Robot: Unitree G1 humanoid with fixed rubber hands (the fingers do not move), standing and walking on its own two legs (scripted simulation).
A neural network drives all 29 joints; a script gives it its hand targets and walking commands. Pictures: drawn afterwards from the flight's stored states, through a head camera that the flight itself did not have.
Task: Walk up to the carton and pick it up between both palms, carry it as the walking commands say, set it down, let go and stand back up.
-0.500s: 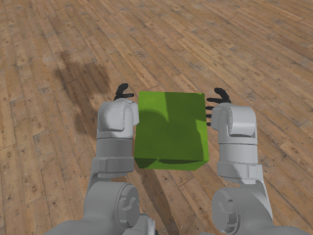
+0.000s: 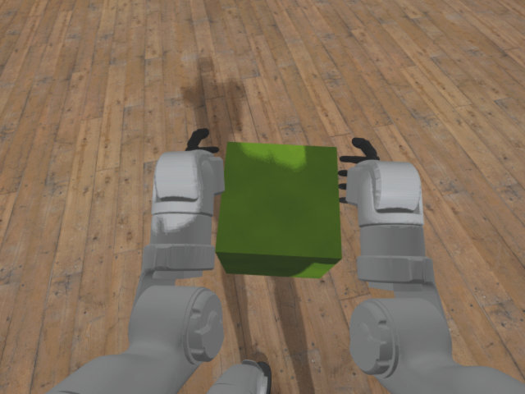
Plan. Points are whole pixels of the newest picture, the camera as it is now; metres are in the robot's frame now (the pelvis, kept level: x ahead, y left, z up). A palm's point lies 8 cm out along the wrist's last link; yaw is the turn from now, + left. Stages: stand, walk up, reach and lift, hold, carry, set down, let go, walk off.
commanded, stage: carry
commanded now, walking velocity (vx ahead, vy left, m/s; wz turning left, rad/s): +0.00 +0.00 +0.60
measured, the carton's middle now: (277, 215) +0.38 +0.03 +0.01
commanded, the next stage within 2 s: none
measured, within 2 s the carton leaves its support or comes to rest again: neither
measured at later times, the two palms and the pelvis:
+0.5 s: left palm (81, 266) +0.23 +0.25 +0.12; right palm (276, 221) +0.31 +0.03 +0.12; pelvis -0.09 +0.00 +0.00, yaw +17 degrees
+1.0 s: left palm out of the picture +0.10 +0.29 +0.14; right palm (229, 290) +0.21 +0.07 +0.13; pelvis -0.16 -0.01 +0.01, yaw +27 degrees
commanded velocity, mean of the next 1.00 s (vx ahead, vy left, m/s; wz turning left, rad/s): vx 0.00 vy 0.00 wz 0.34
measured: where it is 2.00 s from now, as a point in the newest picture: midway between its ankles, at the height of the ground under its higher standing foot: outside the picture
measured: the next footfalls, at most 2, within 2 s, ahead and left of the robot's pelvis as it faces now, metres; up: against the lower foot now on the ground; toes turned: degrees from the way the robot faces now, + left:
left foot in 0.20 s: +0.04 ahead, +0.12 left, +0.00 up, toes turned +14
right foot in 0.50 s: -0.07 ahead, -0.10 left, +0.00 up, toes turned +19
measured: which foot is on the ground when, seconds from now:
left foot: up 0.00-0.18, down 0.20-0.52, up 0.54-0.72, down 0.74-1.00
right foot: down 0.00-0.22, up 0.24-0.48, down 0.50-1.00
